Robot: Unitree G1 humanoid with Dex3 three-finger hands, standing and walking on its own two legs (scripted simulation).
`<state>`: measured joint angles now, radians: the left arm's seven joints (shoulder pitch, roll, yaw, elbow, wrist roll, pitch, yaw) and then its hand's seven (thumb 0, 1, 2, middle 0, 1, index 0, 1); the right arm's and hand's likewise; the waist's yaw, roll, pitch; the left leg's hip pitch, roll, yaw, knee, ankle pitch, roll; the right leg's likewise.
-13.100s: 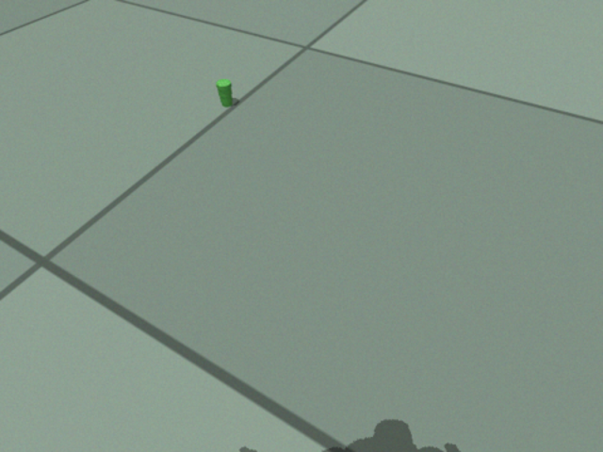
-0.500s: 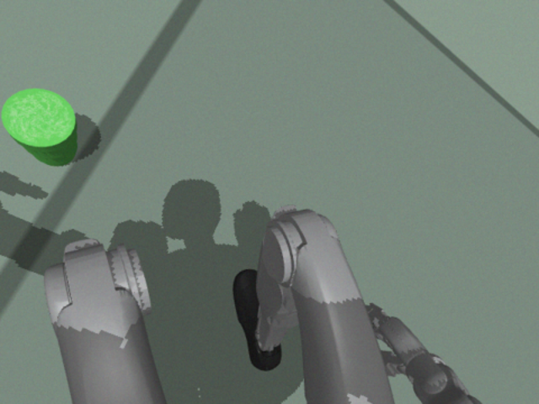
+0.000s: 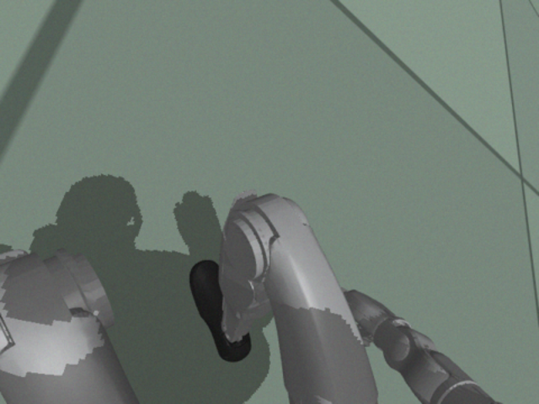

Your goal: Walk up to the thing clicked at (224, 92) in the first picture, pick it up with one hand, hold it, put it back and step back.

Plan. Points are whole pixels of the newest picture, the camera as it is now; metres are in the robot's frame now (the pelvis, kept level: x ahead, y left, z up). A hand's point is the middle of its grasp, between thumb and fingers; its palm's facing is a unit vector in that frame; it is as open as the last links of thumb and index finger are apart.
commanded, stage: close in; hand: left
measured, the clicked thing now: out of the picture +0.50 +0.27 -0.22
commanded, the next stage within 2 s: close in 0.38 s
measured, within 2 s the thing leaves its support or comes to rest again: leaves its support in 1.82 s
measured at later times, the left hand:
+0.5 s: hand out of the picture +0.46 +0.28 -0.17, palm faces +0.30 -0.95 -0.03, open 17.4 cm
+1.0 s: hand out of the picture +0.47 +0.28 -0.16, palm faces +0.29 -0.96 -0.04, open 11.9 cm
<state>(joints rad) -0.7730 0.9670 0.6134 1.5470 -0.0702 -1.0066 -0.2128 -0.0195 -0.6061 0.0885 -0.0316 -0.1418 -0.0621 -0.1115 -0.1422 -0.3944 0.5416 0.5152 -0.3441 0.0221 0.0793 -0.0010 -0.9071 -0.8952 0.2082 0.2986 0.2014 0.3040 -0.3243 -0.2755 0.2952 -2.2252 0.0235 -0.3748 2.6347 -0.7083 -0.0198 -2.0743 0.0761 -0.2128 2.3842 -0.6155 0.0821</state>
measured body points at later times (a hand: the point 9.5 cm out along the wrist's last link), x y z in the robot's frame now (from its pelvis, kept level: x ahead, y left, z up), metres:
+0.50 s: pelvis +0.00 +0.00 +0.00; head +0.24 +0.19 +0.33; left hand +0.44 +0.33 -0.16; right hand +0.15 -0.25 -0.03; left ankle +0.08 +0.13 -0.26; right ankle +0.14 -0.13 -0.26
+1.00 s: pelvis +0.00 +0.00 +0.01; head +0.24 +0.19 +0.33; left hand +0.45 +0.33 -0.16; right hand +0.16 -0.25 -0.02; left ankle +0.08 +0.13 -0.26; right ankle +0.14 -0.13 -0.26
